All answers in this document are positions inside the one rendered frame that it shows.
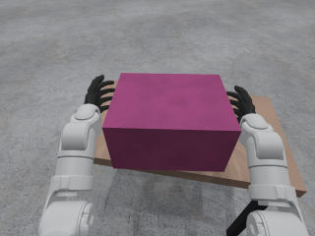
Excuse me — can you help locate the carton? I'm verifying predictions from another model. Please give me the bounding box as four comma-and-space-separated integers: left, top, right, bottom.
101, 73, 242, 172

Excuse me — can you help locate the table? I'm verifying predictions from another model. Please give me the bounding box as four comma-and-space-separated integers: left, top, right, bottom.
94, 80, 307, 236

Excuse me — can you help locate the right robot upper arm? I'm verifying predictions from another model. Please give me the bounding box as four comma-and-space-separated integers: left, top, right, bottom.
246, 209, 308, 236

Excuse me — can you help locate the robot left hand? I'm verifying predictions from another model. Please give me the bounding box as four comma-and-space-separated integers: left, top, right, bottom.
84, 75, 115, 114

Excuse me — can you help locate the robot left forearm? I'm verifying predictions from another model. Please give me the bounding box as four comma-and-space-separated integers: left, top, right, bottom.
37, 103, 102, 236

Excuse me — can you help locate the robot right forearm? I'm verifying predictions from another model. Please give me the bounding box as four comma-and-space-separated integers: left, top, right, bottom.
239, 113, 309, 236

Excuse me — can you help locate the left robot upper arm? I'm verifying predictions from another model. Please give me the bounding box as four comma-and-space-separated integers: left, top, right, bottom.
38, 201, 96, 236

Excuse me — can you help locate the robot right hand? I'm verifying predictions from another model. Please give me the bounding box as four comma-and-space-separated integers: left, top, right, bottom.
226, 86, 256, 124

